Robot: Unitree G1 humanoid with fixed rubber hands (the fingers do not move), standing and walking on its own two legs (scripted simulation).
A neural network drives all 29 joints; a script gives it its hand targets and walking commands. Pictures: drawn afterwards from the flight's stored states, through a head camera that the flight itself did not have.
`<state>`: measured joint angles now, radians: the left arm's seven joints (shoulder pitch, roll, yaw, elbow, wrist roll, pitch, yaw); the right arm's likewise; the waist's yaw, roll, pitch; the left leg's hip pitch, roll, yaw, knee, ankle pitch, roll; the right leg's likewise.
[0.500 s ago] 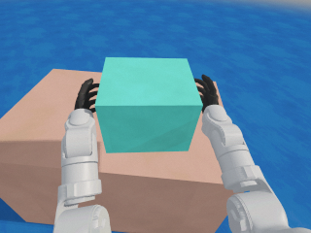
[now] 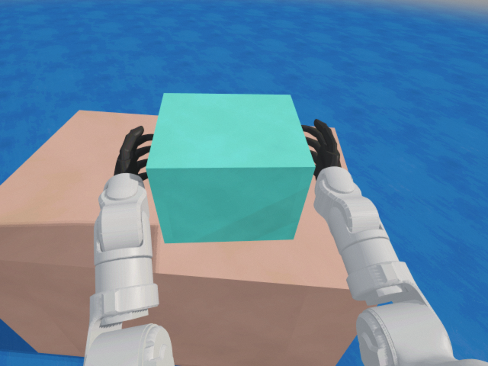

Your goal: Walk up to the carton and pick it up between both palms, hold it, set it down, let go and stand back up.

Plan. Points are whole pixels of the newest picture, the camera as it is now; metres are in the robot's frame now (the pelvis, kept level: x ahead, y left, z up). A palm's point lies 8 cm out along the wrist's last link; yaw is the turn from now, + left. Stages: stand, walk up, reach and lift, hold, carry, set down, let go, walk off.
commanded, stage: hold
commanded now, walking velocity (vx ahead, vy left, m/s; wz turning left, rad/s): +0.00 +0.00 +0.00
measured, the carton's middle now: (229, 167) +0.40 +0.01 +0.16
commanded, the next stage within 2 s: none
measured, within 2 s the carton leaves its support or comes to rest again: neither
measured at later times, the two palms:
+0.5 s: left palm (132, 175) +0.36 +0.16 +0.18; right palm (327, 167) +0.36 -0.15 +0.18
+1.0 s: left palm (125, 171) +0.36 +0.17 +0.19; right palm (324, 162) +0.36 -0.14 +0.19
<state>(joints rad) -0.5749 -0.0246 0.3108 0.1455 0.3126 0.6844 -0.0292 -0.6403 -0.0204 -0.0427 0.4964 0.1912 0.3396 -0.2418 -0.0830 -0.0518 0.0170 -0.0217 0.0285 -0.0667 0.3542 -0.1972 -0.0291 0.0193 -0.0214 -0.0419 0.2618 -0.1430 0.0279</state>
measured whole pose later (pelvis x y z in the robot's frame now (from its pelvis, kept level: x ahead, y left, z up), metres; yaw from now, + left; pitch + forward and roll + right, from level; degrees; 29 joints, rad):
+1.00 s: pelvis +0.00 +0.00 +0.00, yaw +0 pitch -9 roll -1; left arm -0.60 -0.02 0.33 0.17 0.33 0.68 -0.04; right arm -0.67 -0.01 -0.06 0.53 0.17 0.31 -0.24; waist -0.08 -0.05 0.02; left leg 0.00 0.03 -0.06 0.34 -0.19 -0.03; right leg 0.04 -0.02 -0.04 0.25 -0.14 0.03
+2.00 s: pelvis +0.00 +0.00 +0.00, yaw +0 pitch -10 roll -1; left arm -0.57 -0.04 0.33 0.12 0.35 0.70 -0.05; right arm -0.63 -0.01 -0.04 0.49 0.18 0.31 -0.25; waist -0.08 -0.05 0.06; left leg 0.02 0.03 -0.06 0.35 -0.20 -0.03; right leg 0.06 -0.02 -0.04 0.26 -0.15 0.03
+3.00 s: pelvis +0.00 +0.00 +0.00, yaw +1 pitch -9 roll -1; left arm -0.55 -0.04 0.32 0.09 0.34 0.70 -0.04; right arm -0.62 0.00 -0.04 0.48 0.18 0.28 -0.24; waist -0.09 -0.06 0.06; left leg 0.01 0.04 -0.06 0.35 -0.20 -0.03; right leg 0.06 -0.01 -0.05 0.26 -0.15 0.02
